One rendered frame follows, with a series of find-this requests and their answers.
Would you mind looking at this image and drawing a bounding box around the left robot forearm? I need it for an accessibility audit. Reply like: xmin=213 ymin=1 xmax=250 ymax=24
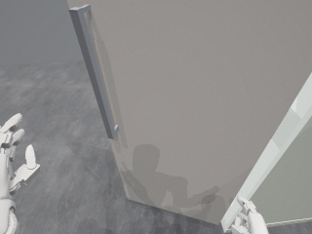
xmin=0 ymin=199 xmax=20 ymax=234

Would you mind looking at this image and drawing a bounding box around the fridge door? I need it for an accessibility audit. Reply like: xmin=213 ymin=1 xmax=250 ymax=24
xmin=66 ymin=0 xmax=312 ymax=225

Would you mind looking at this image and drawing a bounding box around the robot left hand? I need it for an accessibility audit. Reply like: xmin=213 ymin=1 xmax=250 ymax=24
xmin=0 ymin=113 xmax=40 ymax=200

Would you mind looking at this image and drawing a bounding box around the handle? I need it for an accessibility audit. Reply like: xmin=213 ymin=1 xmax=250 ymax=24
xmin=68 ymin=4 xmax=119 ymax=139

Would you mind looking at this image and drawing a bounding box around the robot right hand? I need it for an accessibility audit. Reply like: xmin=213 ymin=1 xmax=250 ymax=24
xmin=231 ymin=196 xmax=269 ymax=234

